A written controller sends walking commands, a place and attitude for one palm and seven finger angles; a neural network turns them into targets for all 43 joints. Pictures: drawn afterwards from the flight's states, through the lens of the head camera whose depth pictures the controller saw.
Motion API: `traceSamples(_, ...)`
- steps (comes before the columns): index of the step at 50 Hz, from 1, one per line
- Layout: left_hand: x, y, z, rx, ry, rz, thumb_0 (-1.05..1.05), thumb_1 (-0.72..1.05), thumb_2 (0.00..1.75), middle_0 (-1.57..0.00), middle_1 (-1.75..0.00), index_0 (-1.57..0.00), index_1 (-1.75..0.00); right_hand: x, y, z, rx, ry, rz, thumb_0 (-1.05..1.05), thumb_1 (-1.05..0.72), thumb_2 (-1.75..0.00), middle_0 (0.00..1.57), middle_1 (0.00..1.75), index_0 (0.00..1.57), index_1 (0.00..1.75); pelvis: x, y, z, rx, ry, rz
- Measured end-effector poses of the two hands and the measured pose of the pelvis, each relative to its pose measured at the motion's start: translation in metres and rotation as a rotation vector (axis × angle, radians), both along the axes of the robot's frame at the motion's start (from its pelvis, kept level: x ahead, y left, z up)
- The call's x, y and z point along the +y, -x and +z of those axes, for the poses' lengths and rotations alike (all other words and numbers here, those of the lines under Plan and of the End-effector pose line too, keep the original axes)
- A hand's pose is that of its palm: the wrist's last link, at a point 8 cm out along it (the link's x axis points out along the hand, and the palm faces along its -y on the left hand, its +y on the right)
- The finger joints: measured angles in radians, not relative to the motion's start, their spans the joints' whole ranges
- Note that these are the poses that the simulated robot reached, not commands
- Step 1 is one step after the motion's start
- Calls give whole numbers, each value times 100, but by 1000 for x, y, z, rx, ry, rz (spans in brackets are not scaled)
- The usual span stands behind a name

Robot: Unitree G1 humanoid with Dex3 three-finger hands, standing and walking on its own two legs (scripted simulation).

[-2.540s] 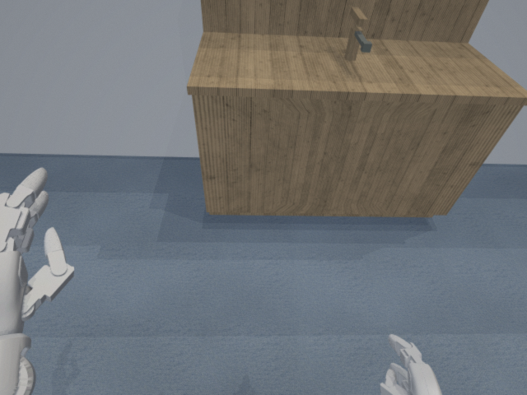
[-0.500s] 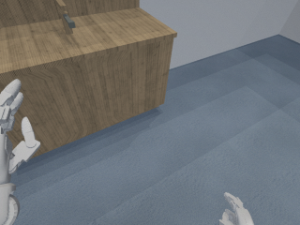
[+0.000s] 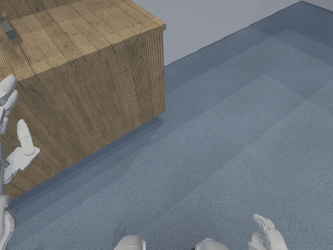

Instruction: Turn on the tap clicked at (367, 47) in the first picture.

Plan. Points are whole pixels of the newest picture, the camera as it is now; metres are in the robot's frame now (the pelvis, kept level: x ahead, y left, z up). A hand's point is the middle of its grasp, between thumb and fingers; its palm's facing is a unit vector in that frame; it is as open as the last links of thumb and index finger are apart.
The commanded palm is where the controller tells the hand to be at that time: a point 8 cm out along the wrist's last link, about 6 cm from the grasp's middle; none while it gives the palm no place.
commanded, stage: walk to a spot facing it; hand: left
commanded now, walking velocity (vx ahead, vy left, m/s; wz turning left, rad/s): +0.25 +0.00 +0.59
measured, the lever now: (10, 33) +0.76 +0.59 +0.10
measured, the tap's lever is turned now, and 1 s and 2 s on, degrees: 0 0 0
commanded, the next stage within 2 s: turn to face it in 0.10 s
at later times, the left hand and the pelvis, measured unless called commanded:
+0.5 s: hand (13, 113) +0.30 +0.26 +0.22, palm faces +0.53 -0.77 -0.37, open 7.4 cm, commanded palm +0.23 +0.31 +0.20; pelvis +0.12 +0.01 +0.02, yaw +9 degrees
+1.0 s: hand out of the picture +0.24 +0.26 +0.21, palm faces +0.65 -0.65 -0.38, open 7.4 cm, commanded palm +0.18 +0.30 +0.20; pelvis +0.12 -0.02 +0.02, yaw +18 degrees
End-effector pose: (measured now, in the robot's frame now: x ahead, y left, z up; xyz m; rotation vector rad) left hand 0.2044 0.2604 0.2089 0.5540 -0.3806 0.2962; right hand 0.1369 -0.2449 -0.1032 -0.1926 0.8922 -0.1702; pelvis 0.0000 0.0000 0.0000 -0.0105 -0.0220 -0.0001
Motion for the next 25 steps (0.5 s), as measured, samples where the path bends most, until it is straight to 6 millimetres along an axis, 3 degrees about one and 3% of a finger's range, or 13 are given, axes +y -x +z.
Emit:
traceSamples(5,0,-20,16,21,-61,-29,2,88,90,-21,-30,-22,-30,-19,-36,31,-35,47,-39,1,-91,-90,20,30,20,30,-3,-33,14,14,-6,20)
traceSamples(11,27,-27,21,-49,-44,46,2,88,90,-22,-30,-22,-31,-10,-86,52,-74,120,20,1,-91,-90,20,30,19,30,7,-77,14,7,-16,61)
traceSamples(14,47,-35,10,-108,7,100,1,88,90,-21,-30,-22,-31,5,-116,48,-122,133,33,1,-91,-90,20,30,19,30,18,-96,1,-10,-20,70)
traceSamples(18,63,-51,-1,-110,80,162,2,89,90,-21,-30,-21,-30,44,-148,45,-152,48,104,1,-91,-90,20,30,19,30,19,-106,4,-21,-1,110)
traceSamples(22,54,-53,7,-99,104,166,2,89,90,-21,-30,-21,-30,80,-169,48,-179,-54,201,1,-91,-90,20,30,20,30,13,-112,12,-16,17,142)
traceSamples(25,39,-45,20,-80,63,159,2,89,90,-21,-30,-21,-30,95,-180,47,-197,-117,257,1,-91,-90,21,30,20,30,6,-117,15,-7,21,162)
